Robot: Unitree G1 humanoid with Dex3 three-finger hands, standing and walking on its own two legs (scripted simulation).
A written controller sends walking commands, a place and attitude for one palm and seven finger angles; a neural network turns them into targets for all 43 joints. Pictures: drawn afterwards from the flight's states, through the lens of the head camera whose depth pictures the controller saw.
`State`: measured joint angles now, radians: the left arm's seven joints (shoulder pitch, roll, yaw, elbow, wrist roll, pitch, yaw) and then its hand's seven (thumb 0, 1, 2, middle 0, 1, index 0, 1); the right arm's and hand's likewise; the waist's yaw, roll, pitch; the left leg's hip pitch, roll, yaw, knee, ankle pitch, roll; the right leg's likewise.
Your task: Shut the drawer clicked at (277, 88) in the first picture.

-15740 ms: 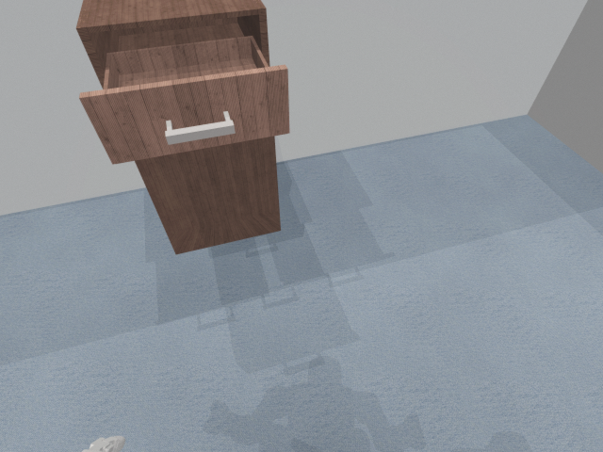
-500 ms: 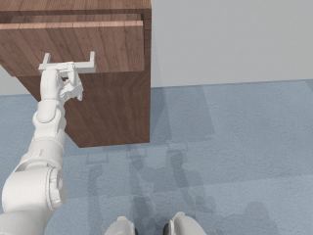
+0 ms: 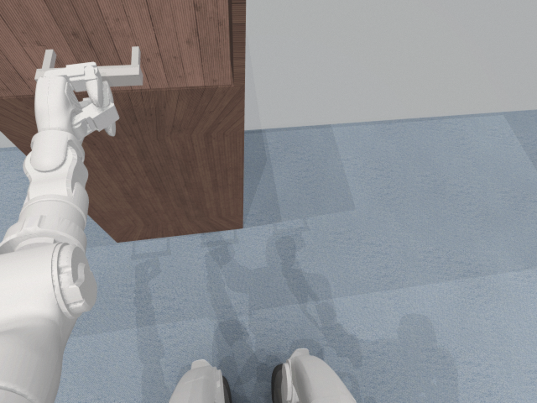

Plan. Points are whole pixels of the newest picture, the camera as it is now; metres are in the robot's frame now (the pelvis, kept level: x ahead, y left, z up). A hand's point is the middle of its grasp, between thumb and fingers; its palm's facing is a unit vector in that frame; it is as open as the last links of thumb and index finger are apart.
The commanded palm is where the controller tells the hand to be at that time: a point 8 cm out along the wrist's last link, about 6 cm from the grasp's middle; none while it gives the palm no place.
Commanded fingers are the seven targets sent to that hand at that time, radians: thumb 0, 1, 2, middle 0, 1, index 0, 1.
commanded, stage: push the drawer shut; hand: left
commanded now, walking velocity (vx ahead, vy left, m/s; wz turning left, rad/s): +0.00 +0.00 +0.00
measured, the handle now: (92, 66) +0.60 +0.20 +0.09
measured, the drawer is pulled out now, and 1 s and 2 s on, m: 0.00 0.00 0.00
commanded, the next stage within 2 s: pull the fist back off the drawer in 0.10 s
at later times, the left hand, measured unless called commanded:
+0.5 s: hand (108, 106) +0.53 +0.18 +0.08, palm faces +0.06 -1.00 -0.05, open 3.0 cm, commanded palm +0.51 +0.21 +0.09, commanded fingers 0.00 0.90 0.90 -1.40 -1.60 -1.40 -1.60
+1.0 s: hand (110, 112) +0.51 +0.17 +0.08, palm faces +0.09 -1.00 -0.04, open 3.2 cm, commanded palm +0.47 +0.22 +0.09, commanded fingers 0.00 0.90 0.90 -1.40 -1.60 -1.40 -1.60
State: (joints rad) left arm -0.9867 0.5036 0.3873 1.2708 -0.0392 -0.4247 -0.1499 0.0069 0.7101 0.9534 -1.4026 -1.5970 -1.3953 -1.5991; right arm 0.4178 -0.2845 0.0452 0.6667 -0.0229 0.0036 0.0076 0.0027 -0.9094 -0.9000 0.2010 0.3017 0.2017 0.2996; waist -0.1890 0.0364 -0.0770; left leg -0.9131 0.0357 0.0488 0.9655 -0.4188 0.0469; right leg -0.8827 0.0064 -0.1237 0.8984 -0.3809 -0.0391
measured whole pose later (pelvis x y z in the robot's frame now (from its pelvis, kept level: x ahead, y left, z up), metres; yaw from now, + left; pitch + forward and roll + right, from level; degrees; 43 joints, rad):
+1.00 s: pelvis +0.03 +0.01 +0.01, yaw -2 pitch +19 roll -2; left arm -0.74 0.37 0.37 1.03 -0.08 -0.42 -0.09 0.02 0.89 0.90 -1.40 -1.60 -1.40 -1.60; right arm 0.39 -0.26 0.02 0.61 -0.01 0.06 0.03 0.00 -0.91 -0.90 0.20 0.30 0.20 0.30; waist -0.14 0.03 -0.10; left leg -0.77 0.03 0.09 0.89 -0.44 0.05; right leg -0.77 0.01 -0.08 0.84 -0.40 -0.03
